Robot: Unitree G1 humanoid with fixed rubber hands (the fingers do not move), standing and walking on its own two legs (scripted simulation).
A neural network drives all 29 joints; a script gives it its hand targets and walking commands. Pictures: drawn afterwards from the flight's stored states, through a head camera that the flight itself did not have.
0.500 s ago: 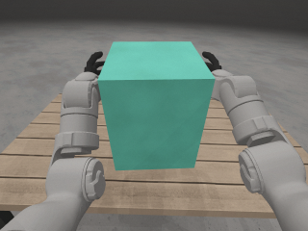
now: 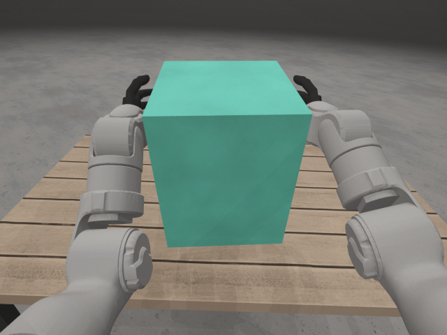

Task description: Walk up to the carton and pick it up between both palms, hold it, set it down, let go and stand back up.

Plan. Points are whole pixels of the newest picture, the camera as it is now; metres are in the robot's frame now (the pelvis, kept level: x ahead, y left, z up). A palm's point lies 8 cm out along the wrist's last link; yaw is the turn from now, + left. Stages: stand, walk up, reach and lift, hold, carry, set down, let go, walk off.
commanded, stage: hold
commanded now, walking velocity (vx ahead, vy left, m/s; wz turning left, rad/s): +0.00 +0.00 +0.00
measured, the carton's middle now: (223, 152) +0.36 +0.01 +0.23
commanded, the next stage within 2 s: none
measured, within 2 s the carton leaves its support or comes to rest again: neither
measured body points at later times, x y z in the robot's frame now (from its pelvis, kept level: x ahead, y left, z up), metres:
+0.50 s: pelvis +0.00 +0.00 +0.00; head -0.09 +0.03 +0.44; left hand +0.39 +0.16 +0.29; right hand +0.38 -0.13 +0.30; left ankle +0.02 +0.14 -0.75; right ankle -0.01 -0.13 -0.75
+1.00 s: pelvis +0.00 +0.00 +0.00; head -0.10 +0.02 +0.44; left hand +0.38 +0.16 +0.29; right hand +0.38 -0.14 +0.30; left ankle +0.02 +0.14 -0.75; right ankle -0.01 -0.13 -0.75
